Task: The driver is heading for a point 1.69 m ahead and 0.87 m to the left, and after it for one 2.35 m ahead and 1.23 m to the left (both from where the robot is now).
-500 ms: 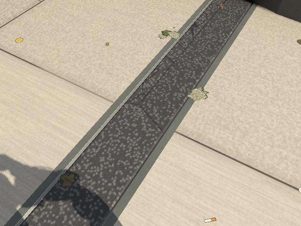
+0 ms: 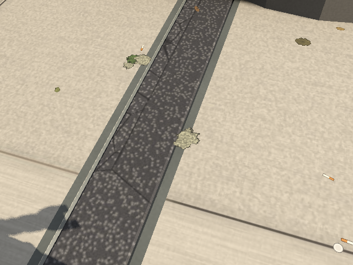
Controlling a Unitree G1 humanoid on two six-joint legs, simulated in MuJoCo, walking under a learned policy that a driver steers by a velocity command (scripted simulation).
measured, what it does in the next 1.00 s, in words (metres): walks ahead, turning left: left foot, then right foot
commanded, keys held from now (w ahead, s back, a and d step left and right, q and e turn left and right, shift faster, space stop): q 1.00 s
